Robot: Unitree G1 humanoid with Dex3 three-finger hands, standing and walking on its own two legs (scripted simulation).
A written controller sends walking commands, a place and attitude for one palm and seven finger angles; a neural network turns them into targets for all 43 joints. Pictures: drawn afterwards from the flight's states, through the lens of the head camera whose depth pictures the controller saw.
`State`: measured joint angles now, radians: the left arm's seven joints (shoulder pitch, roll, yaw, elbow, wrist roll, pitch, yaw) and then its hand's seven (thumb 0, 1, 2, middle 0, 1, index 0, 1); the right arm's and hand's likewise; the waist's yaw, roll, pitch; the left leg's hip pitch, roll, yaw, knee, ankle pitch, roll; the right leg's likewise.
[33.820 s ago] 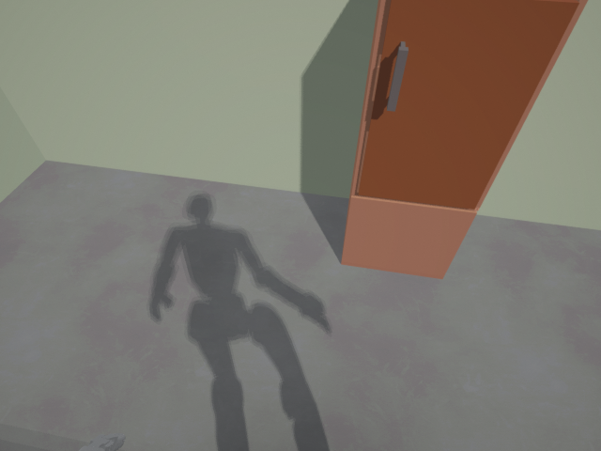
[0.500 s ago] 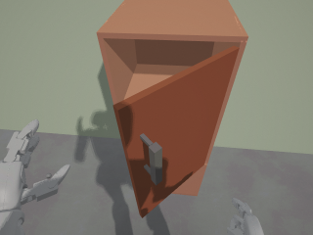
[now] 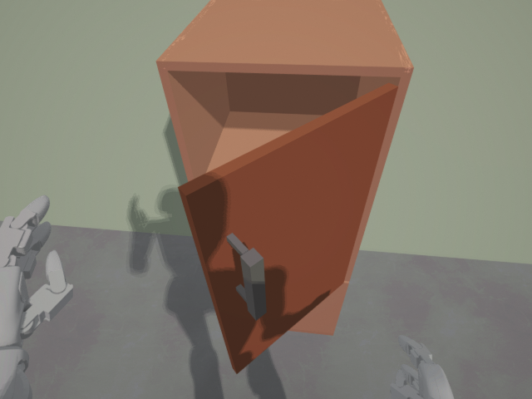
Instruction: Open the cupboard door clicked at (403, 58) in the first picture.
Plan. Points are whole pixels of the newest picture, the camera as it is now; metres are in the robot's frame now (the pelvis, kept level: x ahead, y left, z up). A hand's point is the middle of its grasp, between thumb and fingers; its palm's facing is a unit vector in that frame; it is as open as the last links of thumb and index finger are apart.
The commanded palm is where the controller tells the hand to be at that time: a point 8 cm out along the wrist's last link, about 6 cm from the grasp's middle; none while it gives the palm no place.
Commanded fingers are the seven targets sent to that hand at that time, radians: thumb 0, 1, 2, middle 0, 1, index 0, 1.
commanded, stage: draw the hand back to the body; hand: left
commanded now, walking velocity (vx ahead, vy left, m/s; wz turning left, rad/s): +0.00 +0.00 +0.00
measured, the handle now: (246, 277) +0.27 +0.07 +0.07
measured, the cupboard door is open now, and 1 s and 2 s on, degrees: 46 46 46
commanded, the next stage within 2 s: step back with the hand held close in 0.04 s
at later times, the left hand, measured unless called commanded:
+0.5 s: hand (66, 306) +0.17 +0.26 +0.14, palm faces +0.30 -0.81 -0.49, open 7.4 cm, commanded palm +0.11 +0.30 +0.17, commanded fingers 0.00 0.90 0.90 -0.20 -0.30 -0.20 -0.30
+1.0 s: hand out of the picture +0.01 +0.30 +0.15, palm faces +0.53 -0.72 -0.46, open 7.4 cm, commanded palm -0.04 +0.33 +0.17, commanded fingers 0.00 0.90 0.90 -0.20 -0.30 -0.20 -0.30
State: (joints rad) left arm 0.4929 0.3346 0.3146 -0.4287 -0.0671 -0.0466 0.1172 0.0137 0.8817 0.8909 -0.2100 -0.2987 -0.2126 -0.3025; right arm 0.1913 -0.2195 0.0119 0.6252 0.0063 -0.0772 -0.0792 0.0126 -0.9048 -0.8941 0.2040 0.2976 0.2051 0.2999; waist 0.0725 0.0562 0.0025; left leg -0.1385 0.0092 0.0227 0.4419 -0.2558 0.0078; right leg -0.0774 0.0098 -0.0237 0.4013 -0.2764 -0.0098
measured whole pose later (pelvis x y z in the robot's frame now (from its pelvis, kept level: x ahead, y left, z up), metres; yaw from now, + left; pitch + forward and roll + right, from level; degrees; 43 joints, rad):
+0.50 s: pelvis -0.04 +0.01 +0.00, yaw -2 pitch +0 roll -1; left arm 0.56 0.40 0.36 -0.48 -0.05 -0.11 0.11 0.01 0.89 0.90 -0.21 -0.30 -0.22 -0.30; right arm 0.16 -0.24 -0.03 0.55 0.02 0.02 -0.08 0.01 -0.91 -0.89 0.20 0.30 0.20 0.30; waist 0.01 0.03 0.05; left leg -0.26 0.02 0.06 0.47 -0.21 0.02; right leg -0.22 0.02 0.01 0.44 -0.21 0.00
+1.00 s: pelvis -0.16 +0.02 -0.03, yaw +5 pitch -2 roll +0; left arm 0.54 0.37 0.43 -0.56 -0.01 -0.20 0.15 0.01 0.89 0.90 -0.21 -0.30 -0.22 -0.30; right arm 0.21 -0.21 -0.01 0.63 0.00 -0.04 -0.05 0.01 -0.90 -0.89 0.21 0.30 0.21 0.30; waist 0.03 -0.02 0.06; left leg -0.53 -0.02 0.04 0.98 -0.45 0.00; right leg -0.43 0.00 0.06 0.64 -0.17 0.02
